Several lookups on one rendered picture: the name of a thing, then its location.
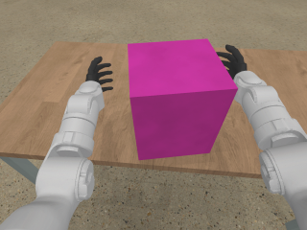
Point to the left robot upper arm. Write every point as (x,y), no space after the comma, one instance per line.
(63,183)

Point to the right robot upper arm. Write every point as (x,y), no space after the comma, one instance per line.
(284,171)

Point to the right robot forearm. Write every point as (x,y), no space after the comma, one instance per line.
(272,124)

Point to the left robot forearm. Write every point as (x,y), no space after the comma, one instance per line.
(78,124)

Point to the robot left hand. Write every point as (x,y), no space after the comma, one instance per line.
(93,75)

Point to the carton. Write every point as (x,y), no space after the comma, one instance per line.
(180,93)

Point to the table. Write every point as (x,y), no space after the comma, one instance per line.
(32,114)

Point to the robot right hand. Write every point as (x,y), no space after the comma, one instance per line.
(236,63)

